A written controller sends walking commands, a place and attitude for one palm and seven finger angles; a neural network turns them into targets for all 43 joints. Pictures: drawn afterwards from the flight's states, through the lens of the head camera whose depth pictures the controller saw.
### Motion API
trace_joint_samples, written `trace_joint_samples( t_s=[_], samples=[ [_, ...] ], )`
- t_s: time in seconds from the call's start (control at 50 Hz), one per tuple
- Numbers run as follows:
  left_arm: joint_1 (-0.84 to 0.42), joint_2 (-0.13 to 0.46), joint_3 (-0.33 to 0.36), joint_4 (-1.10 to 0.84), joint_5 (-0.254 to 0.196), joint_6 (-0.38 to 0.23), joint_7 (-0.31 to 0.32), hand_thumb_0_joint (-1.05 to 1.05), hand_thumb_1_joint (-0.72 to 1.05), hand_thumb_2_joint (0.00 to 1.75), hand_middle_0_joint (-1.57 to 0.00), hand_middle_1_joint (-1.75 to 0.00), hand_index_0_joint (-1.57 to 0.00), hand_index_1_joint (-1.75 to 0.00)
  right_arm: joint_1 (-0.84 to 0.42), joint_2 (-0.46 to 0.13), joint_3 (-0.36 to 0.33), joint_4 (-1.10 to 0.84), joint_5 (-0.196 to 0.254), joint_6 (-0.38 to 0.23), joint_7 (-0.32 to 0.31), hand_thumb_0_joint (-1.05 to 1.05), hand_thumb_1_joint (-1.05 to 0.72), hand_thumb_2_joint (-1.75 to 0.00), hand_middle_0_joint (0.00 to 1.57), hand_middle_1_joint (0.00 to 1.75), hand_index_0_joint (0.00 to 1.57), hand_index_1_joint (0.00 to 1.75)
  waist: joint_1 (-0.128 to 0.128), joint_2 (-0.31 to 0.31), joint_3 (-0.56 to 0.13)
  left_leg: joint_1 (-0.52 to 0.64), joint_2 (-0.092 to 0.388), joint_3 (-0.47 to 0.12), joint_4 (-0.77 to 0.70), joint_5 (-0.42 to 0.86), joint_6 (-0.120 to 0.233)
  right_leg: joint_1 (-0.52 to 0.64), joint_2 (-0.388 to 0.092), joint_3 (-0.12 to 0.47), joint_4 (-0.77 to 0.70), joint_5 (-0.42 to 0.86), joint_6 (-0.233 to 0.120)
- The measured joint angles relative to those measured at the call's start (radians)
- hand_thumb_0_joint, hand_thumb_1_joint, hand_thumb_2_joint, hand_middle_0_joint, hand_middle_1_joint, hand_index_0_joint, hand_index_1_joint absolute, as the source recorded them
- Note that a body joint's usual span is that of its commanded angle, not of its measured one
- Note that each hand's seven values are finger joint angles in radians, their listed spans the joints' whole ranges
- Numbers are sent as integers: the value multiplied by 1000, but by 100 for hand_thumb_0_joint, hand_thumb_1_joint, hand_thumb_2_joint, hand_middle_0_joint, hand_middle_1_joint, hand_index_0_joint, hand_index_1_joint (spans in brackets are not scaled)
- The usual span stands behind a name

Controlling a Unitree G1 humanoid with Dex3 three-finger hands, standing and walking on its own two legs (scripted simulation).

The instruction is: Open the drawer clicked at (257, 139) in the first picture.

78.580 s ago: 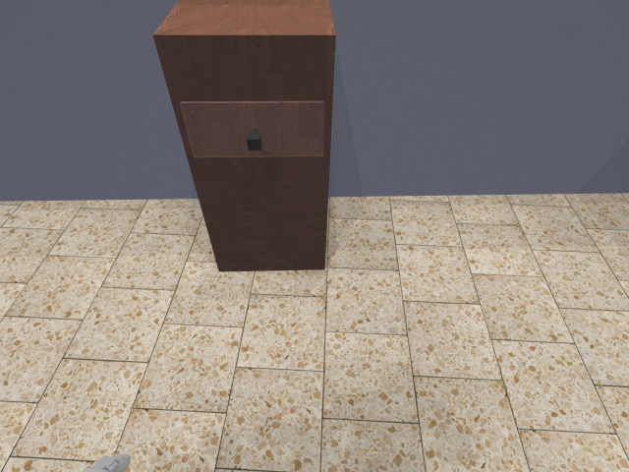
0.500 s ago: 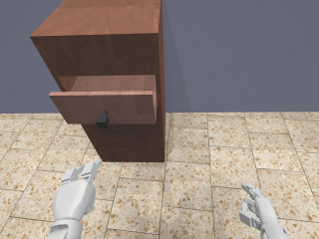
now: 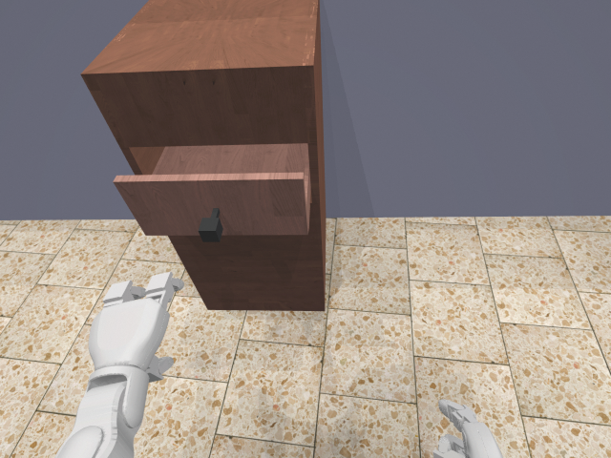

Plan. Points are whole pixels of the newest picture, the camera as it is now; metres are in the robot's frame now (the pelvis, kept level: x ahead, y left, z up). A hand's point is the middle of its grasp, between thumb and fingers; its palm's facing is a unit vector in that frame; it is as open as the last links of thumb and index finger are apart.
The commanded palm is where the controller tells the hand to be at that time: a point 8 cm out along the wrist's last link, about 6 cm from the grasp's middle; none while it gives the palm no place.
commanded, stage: raise the hand with hooked fingers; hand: left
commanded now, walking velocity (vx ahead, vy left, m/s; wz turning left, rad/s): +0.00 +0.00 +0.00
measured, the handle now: (212, 223) +0.56 +0.26 -0.09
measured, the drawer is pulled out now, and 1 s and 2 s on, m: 0.11 0.11 0.11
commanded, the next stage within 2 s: move the hooked fingers above the handle in 1.06 s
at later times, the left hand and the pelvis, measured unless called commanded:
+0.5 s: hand (115, 287) +0.30 +0.28 +0.08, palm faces +0.07 -0.08 -0.99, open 13.6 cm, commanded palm +0.28 +0.28 +0.13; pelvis +0.01 +0.04 +0.02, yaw +1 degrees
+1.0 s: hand (125, 271) +0.32 +0.26 +0.09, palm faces +0.03 -0.08 -1.00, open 13.8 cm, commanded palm +0.30 +0.27 +0.15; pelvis +0.02 +0.02 +0.02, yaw +2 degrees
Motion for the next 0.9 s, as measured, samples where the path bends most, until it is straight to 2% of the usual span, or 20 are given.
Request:
trace_joint_samples(
  t_s=[0.06, 0.16, 0.22, 0.28, 0.38, 0.44, 0.54, 0.68, 0.82, 0.9],
  samples=[
    [40, 15, 9, -25, 10, -63, -18, 0, 5, 54, -27, -85, -28, -85, 24, -33, -31, 8, -12, -9, -1, 1, -90, -90, 20, 30, 20, 30, 0, -8, 23, 25, -1, -2, -24, 8, 5, 33, -1, -1, -37, 14, 6],
    [53, 37, 35, -60, 38, -166, 52, 0, -7, 49, -29, -92, -30, -93, 27, -75, -90, 29, -34, -26, 2, 1, -90, -90, 20, 30, 20, 30, 15, -8, 37, 17, -10, -14, -8, -2, 19, 42, -10, -13, -46, 13, 18],
    [12, 42, 45, -56, 44, -171, 99, 0, -14, 46, -29, -97, -30, -97, 4, -83, -110, 36, -34, -29, 9, 1, -90, -90, 20, 29, 20, 30, 20, 0, 31, 6, -17, -18, 10, -11, 27, 38, -18, -17, -38, 6, 26],
    [-53, 40, 42, -29, 34, -126, 103, 0, -21, 43, -30, -101, -31, -102, -30, -75, -111, 38, -22, -24, 16, 1, -91, -90, 19, 29, 20, 30, 23, 10, 24, 12, -24, -17, 8, -12, 34, 46, -25, -16, -42, 6, 35],
    [-134, 36, 8, -5, 6, -29, 19, 0, -32, 38, -30, -109, -31, -109, -72, -39, -82, 24, 3, -5, 19, 1, -91, -90, 20, 29, 20, 30, 30, 21, 16, 66, -34, -8, -47, 5, 42, 95, -32, -5, -90, 24, 45],
    [-165, 43, -13, -6, 1, -8, -47, 0, -38, 35, -31, -113, -31, -113, -82, -17, -56, 10, 10, 5, 18, 1, -90, -90, 20, 29, 20, 30, 37, 21, 20, 107, -38, -6, -87, 19, 44, 134, -35, -4, -127, 36, 48],
    [-212, 71, -19, -1, 6, -34, -121, 0, -45, 32, -31, -117, -32, -117, -84, 2, -25, 0, 11, 15, 16, 1, -90, -90, 20, 30, 20, 30, 48, 17, 39, 155, -39, -14, -134, 37, 44, 187, -35, -11, -179, 54, 47],
    [-276, 115, 11, 8, -15, -78, -171, 0, -48, 31, -32, -119, -32, -120, -65, -9, -25, 20, 12, 17, 13, 1, -90, -90, 20, 30, 20, 30, 57, 21, 64, 187, -38, -30, -175, 55, 40, 229, -33, -27, -233, 73, 44],
    [-275, 118, 37, 8, -48, -100, -214, 0, -49, 30, -31, -120, -32, -120, -40, -42, -47, 35, 16, 22, 23, 1, -90, -90, 20, 30, 20, 30, 48, 30, 65, 191, -35, -30, -204, 67, 37, 231, -29, -26, -259, 85, 42],
    [-240, 113, 37, -8, -44, -137, -214, 0, -49, 30, -31, -120, -32, -120, -28, -56, -60, 33, 13, 20, 25, 1, -90, -90, 20, 30, 20, 30, 42, 26, 70, 186, -31, -26, -208, 69, 33, 221, -25, -22, -257, 85, 38]
  ],
)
